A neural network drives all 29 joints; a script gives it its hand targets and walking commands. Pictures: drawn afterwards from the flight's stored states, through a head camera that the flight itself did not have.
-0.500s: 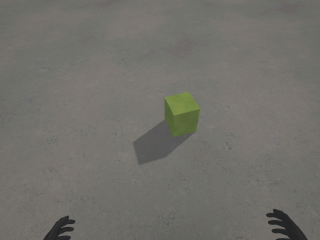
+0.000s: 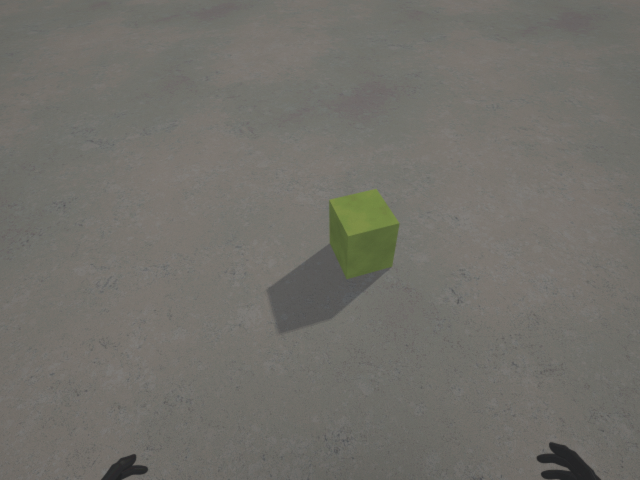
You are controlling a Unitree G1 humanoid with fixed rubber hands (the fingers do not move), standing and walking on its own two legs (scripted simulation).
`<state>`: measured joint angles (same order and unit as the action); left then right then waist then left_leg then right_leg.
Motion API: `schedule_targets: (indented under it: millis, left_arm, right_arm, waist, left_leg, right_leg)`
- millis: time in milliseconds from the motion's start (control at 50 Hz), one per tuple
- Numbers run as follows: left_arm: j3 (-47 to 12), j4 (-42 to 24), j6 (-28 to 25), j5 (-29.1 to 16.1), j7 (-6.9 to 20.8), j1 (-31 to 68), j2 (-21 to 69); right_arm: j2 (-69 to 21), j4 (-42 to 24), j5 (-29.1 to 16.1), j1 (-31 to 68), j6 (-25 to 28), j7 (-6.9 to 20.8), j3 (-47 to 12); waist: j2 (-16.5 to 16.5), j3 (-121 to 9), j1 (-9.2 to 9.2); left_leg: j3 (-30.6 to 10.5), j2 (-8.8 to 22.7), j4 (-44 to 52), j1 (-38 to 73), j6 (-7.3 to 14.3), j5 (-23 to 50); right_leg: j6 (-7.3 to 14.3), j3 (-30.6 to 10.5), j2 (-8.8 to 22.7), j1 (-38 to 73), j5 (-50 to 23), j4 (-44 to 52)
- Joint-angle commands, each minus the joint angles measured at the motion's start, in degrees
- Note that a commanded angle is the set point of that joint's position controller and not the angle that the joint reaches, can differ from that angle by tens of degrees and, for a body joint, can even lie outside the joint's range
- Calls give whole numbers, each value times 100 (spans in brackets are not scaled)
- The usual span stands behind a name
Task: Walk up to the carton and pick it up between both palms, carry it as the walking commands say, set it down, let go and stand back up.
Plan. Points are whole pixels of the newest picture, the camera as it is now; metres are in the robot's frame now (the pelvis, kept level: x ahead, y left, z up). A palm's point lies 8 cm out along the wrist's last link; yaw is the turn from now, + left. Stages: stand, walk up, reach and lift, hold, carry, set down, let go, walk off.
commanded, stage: stand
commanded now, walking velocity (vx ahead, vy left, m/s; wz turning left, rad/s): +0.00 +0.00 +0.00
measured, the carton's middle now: (361, 234) +1.13 -0.14 -0.65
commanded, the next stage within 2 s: walk up in 1.54 s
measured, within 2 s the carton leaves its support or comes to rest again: neither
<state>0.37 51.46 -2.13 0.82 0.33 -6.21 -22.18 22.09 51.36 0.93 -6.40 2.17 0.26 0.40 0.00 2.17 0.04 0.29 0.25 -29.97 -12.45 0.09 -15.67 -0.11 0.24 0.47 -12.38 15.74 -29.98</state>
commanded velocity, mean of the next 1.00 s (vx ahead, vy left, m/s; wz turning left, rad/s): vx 0.00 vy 0.00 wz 0.00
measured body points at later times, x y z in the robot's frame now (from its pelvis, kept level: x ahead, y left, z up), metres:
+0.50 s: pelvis +0.00 +0.00 +0.01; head +0.00 +0.00 +0.46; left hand +0.11 +0.31 -0.10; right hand +0.11 -0.31 -0.10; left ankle +0.01 +0.12 -0.74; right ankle +0.01 -0.12 -0.74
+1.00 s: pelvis +0.00 +0.00 +0.01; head +0.01 +0.00 +0.46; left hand +0.11 +0.32 -0.10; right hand +0.11 -0.32 -0.10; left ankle +0.01 +0.12 -0.74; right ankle +0.01 -0.12 -0.74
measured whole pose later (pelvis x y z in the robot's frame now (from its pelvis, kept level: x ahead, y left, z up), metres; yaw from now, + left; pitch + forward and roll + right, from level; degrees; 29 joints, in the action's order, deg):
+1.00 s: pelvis +0.00 +0.00 +0.01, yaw +0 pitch -2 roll +0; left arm -0.2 60.5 -1.3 0.7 0.0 -4.9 -22.8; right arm 22.6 60.7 0.6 -4.8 1.3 0.0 0.3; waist 0.0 2.3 0.1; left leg 0.2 0.1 -19.8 -7.3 0.0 -10.5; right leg -0.3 0.4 0.6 -7.2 10.7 -19.9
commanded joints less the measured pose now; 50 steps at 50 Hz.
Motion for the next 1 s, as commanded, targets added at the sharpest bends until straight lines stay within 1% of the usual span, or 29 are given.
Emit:
schedule_targets:
  millis: [0, 200, 400, 980]
  left_arm:
    - [195, -168, -62, -11, -24, 272, -955]
    - [153, 255, -33, -18, -29, 354, -981]
    - [124, 498, -9, -14, -38, 374, -1009]
    - [113, 669, 31, -20, -61, 351, -1048]
  right_arm:
    - [944, -179, -8, 284, 62, -22, 196]
    - [971, 253, -16, 375, 32, -26, 173]
    - [999, 517, -22, 410, 7, -32, 166]
    - [1035, 699, -31, 375, -37, -46, 166]
  waist:
    - [1, -377, 6]
    - [-10, -327, 5]
    - [-10, -294, 4]
    - [-4, -314, 2]
  left_leg:
    - [-568, 558, 690, 148, 258, 855]
    - [-576, 612, 1035, 343, 204, 892]
    - [-585, 641, 1225, 413, 176, 837]
    - [-572, 683, 1341, 537, 165, 1095]
  right_leg:
    - [268, -551, 552, 170, -899, 676]
    - [216, -552, 605, 336, -924, 1019]
    - [191, -552, 636, 406, -874, 1203]
    - [171, -536, 684, 553, -1107, 1327]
